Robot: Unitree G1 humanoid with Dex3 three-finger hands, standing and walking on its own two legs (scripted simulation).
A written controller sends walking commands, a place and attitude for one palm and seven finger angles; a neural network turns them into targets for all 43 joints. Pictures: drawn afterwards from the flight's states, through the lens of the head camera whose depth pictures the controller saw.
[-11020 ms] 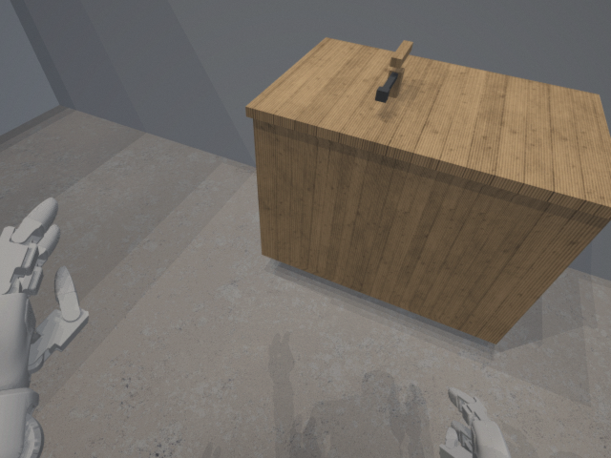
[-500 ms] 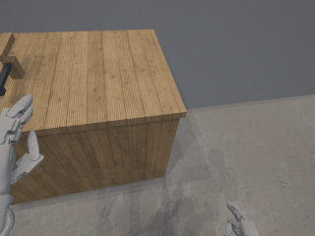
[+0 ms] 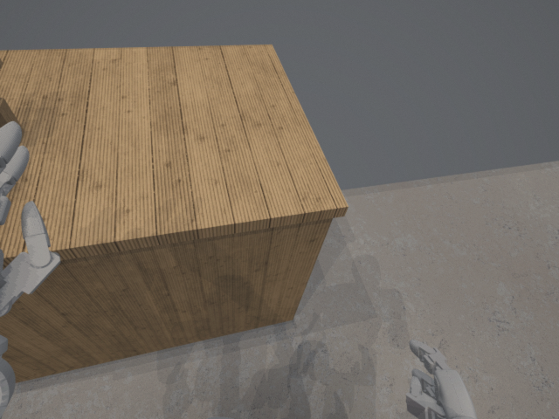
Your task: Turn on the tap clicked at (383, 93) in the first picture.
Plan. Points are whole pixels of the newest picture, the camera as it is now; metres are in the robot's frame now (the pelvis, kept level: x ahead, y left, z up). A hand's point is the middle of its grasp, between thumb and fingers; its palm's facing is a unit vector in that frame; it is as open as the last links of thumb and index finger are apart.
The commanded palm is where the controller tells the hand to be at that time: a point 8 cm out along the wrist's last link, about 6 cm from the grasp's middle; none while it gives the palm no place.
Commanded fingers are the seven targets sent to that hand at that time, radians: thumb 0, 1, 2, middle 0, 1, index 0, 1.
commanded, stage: shuffle to correct the standing spot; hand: left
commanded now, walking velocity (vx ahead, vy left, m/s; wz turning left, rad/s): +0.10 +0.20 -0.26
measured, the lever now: out of the picture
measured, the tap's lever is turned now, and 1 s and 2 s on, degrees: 0 0 0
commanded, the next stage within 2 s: come to a stop and stand still in 0.84 s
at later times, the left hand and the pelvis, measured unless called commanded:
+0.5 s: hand (12, 227) +0.24 +0.29 +0.19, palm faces +0.37 -0.83 -0.41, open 7.4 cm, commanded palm +0.19 +0.33 +0.20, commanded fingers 0.00 0.90 0.90 -0.20 -0.30 -0.20 -0.30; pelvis +0.02 +0.05 +0.01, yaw -2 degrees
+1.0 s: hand out of the picture +0.25 +0.41 +0.20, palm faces +0.37 -0.81 -0.46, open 7.4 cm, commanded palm +0.20 +0.45 +0.20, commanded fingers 0.00 0.90 0.90 -0.20 -0.30 -0.20 -0.30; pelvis +0.04 +0.18 +0.01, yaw -1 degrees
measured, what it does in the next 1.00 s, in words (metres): steps to the left: right foot, then left foot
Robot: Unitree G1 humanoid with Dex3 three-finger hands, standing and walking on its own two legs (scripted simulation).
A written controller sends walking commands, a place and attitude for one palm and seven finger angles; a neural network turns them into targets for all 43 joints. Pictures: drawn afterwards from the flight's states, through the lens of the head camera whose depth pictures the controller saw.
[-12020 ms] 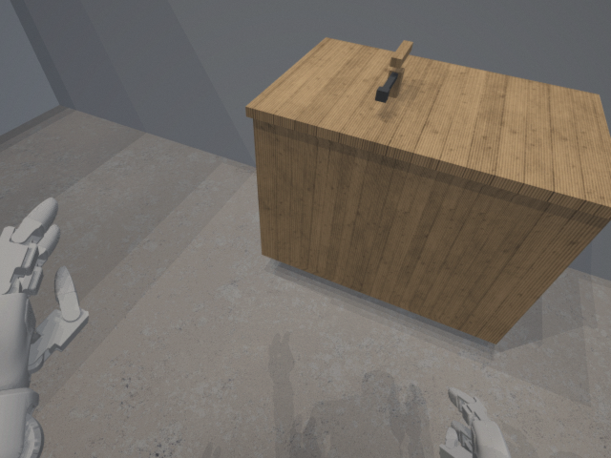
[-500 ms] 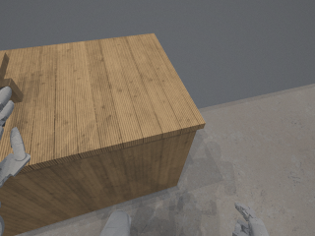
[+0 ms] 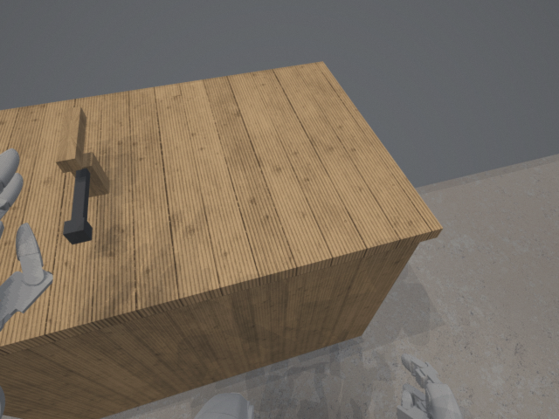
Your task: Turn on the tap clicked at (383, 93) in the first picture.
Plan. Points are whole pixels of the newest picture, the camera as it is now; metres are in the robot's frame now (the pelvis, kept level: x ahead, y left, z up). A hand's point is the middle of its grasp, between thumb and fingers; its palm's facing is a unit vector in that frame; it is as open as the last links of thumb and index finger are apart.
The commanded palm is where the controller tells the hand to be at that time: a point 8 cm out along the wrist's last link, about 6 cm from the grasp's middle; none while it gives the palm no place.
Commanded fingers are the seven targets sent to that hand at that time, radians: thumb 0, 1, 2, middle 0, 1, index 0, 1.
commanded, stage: come to a stop and stand still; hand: left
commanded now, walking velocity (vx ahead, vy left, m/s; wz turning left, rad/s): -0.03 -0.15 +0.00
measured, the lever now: (78, 231) +0.35 +0.34 +0.05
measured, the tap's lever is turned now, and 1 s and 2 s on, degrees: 0 0 0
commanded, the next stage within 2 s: look again from close up in 1.26 s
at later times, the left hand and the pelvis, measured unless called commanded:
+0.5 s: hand out of the picture +0.22 +0.32 +0.19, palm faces +0.42 -0.77 -0.49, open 7.4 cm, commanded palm +0.16 +0.32 +0.19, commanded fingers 0.00 0.90 0.90 -0.20 -0.30 -0.20 -0.30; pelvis +0.00 +0.04 +0.00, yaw +0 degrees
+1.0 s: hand out of the picture +0.23 +0.36 +0.18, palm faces +0.39 -0.85 -0.37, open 7.4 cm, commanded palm +0.18 +0.38 +0.19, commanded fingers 0.00 0.90 0.90 -0.20 -0.30 -0.20 -0.30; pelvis +0.01 +0.11 +0.01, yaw -2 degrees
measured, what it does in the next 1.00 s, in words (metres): shifts its weight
